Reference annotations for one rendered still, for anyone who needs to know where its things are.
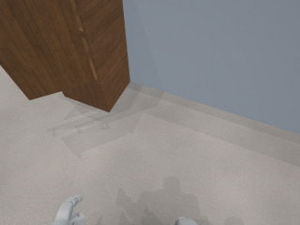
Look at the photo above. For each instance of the cupboard door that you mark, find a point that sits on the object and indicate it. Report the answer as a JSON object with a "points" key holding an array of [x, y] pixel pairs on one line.
{"points": [[41, 47]]}

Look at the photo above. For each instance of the left robot hand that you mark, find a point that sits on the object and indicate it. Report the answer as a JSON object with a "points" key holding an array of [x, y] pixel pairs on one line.
{"points": [[66, 208]]}

